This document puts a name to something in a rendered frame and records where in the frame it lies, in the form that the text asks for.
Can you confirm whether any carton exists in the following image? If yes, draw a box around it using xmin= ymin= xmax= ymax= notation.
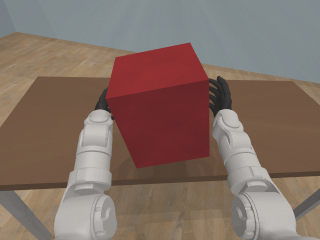
xmin=105 ymin=42 xmax=210 ymax=169

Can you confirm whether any robot left hand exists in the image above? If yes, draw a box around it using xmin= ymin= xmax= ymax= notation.
xmin=94 ymin=87 xmax=114 ymax=120

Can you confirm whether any left robot upper arm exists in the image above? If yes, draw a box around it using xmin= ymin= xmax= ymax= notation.
xmin=54 ymin=193 xmax=117 ymax=240

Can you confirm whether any table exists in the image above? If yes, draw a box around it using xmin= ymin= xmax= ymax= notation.
xmin=0 ymin=76 xmax=320 ymax=240

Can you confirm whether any right robot upper arm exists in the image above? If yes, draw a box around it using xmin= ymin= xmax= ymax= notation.
xmin=231 ymin=192 xmax=320 ymax=240

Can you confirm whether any robot right forearm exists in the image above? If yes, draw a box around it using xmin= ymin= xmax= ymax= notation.
xmin=212 ymin=109 xmax=296 ymax=228

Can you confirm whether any robot right hand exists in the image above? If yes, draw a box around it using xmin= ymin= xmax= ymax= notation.
xmin=208 ymin=76 xmax=232 ymax=118

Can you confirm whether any robot left forearm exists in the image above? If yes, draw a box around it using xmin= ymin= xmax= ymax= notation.
xmin=54 ymin=109 xmax=113 ymax=235

